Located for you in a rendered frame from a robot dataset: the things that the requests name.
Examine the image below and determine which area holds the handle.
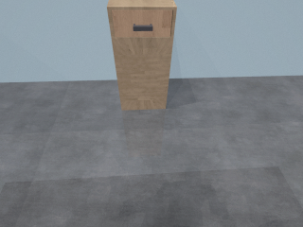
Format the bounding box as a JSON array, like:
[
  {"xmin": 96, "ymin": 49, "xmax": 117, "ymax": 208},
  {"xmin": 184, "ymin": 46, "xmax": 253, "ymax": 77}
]
[{"xmin": 133, "ymin": 24, "xmax": 153, "ymax": 31}]

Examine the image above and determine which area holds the cabinet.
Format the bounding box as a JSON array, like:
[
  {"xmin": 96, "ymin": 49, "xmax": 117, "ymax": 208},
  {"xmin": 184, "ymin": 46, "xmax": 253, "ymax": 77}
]
[{"xmin": 107, "ymin": 0, "xmax": 177, "ymax": 111}]

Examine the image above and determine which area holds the drawer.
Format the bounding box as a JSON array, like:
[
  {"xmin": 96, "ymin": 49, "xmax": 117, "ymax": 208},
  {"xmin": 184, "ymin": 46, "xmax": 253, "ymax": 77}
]
[{"xmin": 112, "ymin": 9, "xmax": 172, "ymax": 38}]

